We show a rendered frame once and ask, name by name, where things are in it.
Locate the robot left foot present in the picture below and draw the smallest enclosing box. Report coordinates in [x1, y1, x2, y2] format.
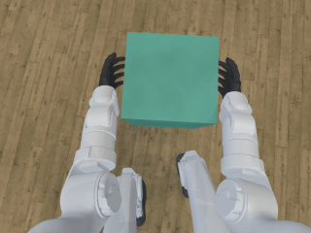
[136, 180, 147, 226]

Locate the right robot forearm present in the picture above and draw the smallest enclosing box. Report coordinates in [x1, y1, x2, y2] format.
[219, 91, 273, 193]

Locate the robot foot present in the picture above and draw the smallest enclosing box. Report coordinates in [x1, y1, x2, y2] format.
[136, 180, 147, 226]
[176, 153, 189, 198]

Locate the right robot hand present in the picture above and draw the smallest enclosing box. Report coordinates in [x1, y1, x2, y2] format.
[218, 57, 241, 99]

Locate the carton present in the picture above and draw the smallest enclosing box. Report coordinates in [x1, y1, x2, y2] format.
[121, 32, 219, 129]

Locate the robot right upper arm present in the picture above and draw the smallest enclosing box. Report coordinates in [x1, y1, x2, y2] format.
[214, 177, 311, 233]

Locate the robot right foot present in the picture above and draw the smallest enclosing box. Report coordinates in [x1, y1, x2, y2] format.
[176, 153, 189, 198]

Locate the left robot hand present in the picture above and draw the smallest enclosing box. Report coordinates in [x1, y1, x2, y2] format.
[98, 52, 125, 89]

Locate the robot left upper arm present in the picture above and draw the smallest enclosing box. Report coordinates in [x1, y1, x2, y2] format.
[27, 171, 122, 233]

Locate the left robot forearm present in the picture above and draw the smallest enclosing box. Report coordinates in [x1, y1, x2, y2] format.
[60, 85, 120, 211]

